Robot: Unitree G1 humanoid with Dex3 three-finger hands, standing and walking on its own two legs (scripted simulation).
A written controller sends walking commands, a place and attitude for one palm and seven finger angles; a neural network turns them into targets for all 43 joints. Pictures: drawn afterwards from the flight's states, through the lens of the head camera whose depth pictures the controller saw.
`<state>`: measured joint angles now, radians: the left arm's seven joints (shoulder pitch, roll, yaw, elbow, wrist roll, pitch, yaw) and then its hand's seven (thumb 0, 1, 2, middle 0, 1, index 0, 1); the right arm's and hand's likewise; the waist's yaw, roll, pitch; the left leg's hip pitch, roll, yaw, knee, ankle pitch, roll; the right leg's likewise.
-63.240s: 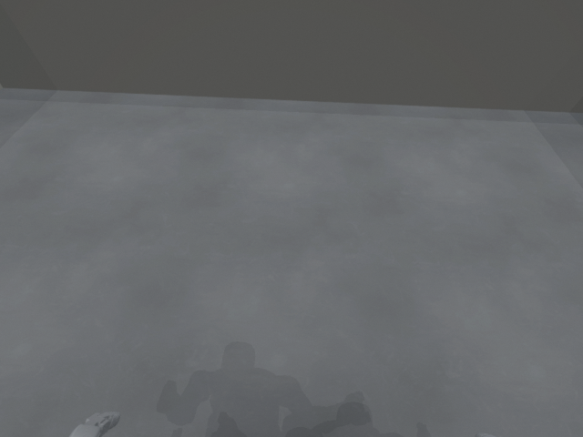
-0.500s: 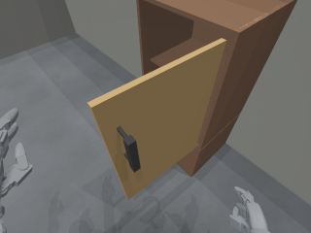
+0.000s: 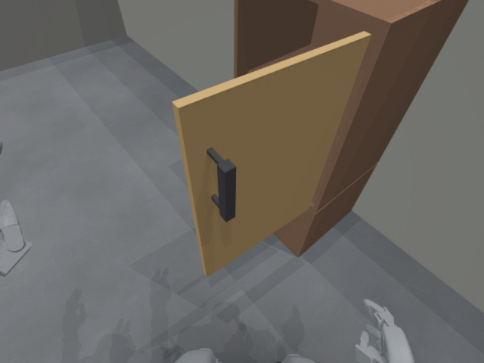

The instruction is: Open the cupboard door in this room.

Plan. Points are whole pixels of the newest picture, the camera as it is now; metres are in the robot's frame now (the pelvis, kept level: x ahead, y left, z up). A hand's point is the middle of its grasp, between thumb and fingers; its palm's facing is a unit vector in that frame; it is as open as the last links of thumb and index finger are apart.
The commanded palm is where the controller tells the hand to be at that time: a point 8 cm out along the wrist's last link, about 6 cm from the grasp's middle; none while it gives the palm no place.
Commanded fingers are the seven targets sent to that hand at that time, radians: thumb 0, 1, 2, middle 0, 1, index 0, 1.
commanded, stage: step back with the hand held close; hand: left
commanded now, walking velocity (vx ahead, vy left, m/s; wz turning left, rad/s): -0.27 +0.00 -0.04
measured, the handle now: (220, 185) +0.39 +0.07 +0.06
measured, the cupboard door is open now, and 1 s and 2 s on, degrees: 86 86 86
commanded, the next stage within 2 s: stop stepping back and stand still in 0.38 s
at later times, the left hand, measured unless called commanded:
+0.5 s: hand (17, 314) +0.13 +0.23 +0.18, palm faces +0.33 -0.82 -0.47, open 7.4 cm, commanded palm +0.07 +0.28 +0.20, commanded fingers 0.00 0.90 0.90 -0.20 -0.30 -0.20 -0.30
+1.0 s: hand out of the picture +0.04 +0.23 +0.19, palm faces +0.39 -0.78 -0.48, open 7.4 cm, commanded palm +0.00 +0.27 +0.20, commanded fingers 0.00 0.90 0.90 -0.20 -0.30 -0.20 -0.30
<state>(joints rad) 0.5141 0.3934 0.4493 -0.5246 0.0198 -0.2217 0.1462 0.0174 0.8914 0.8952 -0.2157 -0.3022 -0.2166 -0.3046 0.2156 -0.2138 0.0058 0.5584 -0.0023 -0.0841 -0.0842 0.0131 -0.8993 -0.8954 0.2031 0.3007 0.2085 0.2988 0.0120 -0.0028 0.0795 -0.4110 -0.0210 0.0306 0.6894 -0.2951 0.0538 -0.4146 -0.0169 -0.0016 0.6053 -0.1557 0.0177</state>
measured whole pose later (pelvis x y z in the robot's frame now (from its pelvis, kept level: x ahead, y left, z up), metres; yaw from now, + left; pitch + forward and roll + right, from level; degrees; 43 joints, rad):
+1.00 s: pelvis -0.16 -0.02 +0.02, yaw -4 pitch +0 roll +2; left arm 0.59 0.40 0.42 -0.47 -0.02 -0.21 0.13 0.02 0.89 0.90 -0.22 -0.30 -0.22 -0.30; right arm 0.29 -0.22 0.00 0.69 -0.01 -0.11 -0.08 0.01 -0.90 -0.90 0.20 0.30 0.21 0.30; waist 0.01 -0.05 -0.04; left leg -0.44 0.01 0.03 0.89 -0.30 0.00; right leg -0.27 -0.01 -0.07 0.49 -0.22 -0.06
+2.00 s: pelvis -0.21 +0.03 +0.01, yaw +0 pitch -1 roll +1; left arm 0.23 0.29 0.06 0.55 0.04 0.04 -0.01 0.01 0.91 0.90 -0.20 -0.30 -0.20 -0.30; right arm 0.13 -0.32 -0.02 0.84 -0.02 -0.03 0.01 0.01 -0.90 -0.90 0.20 0.30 0.21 0.30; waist -0.03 0.06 0.03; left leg -0.33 -0.03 0.02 0.60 -0.27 0.02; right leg -0.40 -0.06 -0.03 0.61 -0.21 0.00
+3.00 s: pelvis -0.17 +0.01 +0.03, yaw +1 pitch -1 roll +1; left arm 0.05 0.29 0.02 1.13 0.02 -0.02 0.00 0.01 0.91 0.90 -0.21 -0.30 -0.21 -0.30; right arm 0.10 -0.33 -0.01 1.11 -0.02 0.00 0.00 0.00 -0.90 -0.90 0.20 0.30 0.21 0.30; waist -0.01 0.02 0.08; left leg -0.12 0.00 -0.02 0.33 -0.19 -0.02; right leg -0.19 -0.03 -0.08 0.36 -0.15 -0.02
